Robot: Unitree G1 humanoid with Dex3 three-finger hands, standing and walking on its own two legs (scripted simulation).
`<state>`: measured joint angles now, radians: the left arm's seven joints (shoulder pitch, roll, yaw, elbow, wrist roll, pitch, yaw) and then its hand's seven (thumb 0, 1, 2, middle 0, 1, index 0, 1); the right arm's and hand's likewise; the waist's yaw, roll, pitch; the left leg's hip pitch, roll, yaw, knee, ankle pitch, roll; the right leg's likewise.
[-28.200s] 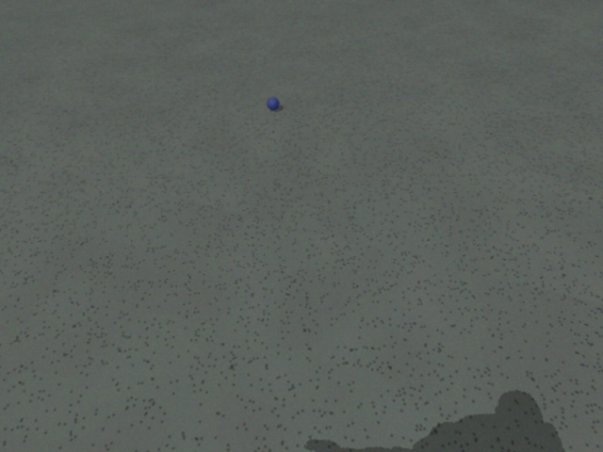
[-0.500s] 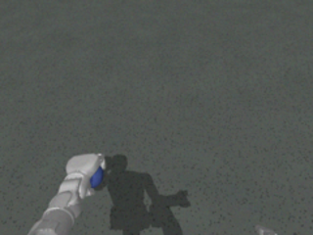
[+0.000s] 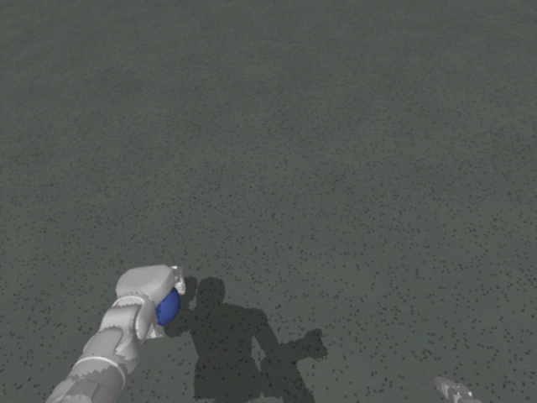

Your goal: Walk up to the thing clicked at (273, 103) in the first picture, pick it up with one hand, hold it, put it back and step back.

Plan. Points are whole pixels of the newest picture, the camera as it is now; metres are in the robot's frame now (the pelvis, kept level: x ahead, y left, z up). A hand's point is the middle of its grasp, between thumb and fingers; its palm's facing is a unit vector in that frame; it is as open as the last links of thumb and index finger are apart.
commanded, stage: hold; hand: left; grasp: from above
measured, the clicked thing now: (157, 303) +0.31 +0.22 -0.07
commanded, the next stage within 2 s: crouch in 1.12 s
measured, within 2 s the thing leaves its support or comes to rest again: neither
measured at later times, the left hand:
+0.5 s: hand (155, 312) +0.28 +0.21 -0.04, palm faces -0.45 -0.06 -0.89, open 9.6 cm
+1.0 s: hand (155, 311) +0.29 +0.21 -0.04, palm faces -0.45 -0.06 -0.89, open 9.6 cm
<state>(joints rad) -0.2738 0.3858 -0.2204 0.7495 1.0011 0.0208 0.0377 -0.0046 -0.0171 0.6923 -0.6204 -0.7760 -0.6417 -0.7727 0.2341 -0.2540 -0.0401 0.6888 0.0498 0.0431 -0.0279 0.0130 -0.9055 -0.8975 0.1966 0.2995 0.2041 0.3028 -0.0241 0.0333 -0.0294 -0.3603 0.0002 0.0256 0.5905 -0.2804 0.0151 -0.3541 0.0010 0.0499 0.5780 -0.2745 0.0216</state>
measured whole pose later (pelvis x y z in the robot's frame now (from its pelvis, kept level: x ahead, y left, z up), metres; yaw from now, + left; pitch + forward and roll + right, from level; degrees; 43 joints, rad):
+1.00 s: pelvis +0.00 -0.01 +0.01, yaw +0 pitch +0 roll +0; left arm -0.24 0.39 -0.23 0.65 0.99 0.02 -0.01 0.00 -0.02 0.69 -0.62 -0.78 -0.64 -0.77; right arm 0.19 -0.25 -0.03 0.69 0.06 0.06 -0.05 0.01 -0.91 -0.90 0.20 0.30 0.20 0.30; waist 0.00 0.04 0.00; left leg -0.27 0.00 0.02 0.49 -0.23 0.01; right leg -0.27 0.00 0.04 0.50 -0.24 0.01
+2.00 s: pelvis -0.05 +0.00 -0.18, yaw +0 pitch +30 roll -2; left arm -0.64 0.40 -0.08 1.19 1.16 -0.02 0.39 -0.01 0.03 0.63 -0.60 -0.76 -0.63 -0.78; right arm 0.24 -0.25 -0.07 0.76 -0.04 0.00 -0.01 0.01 -0.90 -0.89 0.20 0.30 0.20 0.30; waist -0.13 0.04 -0.20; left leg -1.51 0.00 -0.02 1.55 -0.57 0.02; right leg -1.48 0.02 0.01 1.53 -0.57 0.03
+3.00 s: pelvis -0.08 -0.01 -0.39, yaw -3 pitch +36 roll -5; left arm -0.82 0.58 0.07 1.38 1.24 -0.15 0.47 -0.01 -0.01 0.66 -0.63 -0.74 -0.66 -0.74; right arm 0.14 -0.24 -0.01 0.77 -0.13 -0.08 0.12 0.01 -0.91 -0.90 0.20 0.30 0.21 0.30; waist -0.20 0.00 -0.11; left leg -2.20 0.00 -0.08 2.24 -0.68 0.00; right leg -2.15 0.03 -0.05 2.19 -0.68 0.02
